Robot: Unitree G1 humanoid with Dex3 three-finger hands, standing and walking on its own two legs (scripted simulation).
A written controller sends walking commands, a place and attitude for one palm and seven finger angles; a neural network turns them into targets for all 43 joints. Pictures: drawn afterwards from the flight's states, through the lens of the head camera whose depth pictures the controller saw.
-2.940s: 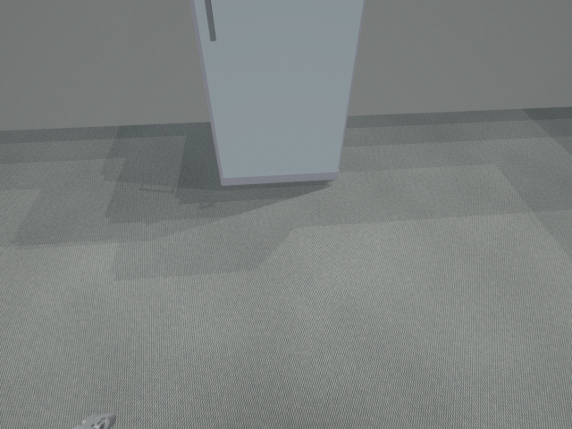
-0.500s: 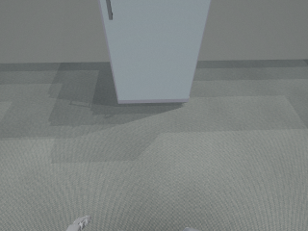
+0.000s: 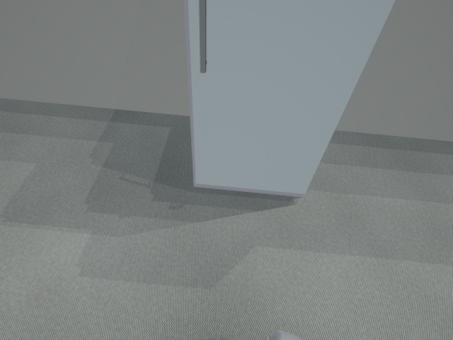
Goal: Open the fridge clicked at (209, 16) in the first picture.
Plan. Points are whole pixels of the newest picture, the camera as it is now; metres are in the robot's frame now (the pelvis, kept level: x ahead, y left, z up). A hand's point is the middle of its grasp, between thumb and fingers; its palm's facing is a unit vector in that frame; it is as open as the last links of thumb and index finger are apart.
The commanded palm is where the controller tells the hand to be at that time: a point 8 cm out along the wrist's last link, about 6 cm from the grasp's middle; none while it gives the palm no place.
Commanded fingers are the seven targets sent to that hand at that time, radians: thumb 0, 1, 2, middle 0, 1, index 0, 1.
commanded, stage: take the last steps up to it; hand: left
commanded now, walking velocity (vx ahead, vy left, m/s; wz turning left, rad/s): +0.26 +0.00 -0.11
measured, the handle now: out of the picture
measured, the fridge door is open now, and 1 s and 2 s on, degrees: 0 0 0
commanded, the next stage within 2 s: come to a stop and stand still in 1.08 s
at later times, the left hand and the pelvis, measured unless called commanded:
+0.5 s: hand (172, 311) +0.21 +0.13 -0.17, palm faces +0.06 -0.98 -0.19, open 7.2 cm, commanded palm none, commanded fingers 0.00 0.90 0.90 -0.20 -0.30 -0.20 -0.30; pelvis +0.18 -0.05 +0.00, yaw +0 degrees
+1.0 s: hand (171, 231) +0.39 +0.17 -0.17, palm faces +0.00 -0.98 -0.21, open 7.3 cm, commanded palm none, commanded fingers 0.00 0.90 0.90 -0.20 -0.30 -0.20 -0.30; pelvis +0.33 -0.02 +0.00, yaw -2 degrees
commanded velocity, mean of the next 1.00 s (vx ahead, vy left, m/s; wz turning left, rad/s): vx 0.26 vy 0.01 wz -0.01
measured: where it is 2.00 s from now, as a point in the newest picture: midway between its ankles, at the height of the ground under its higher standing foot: (232, 292)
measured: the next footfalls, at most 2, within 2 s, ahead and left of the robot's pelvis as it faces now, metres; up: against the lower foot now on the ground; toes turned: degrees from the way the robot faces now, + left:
right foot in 0.24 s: +0.24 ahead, -0.16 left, +0.00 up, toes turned -10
left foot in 0.64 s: +0.33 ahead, +0.09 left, +0.00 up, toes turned +10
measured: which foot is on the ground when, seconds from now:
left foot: down 0.00-0.22, up 0.24-0.62, down 0.64-1.00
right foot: up 0.00-0.22, down 0.24-0.66, up 0.68-1.00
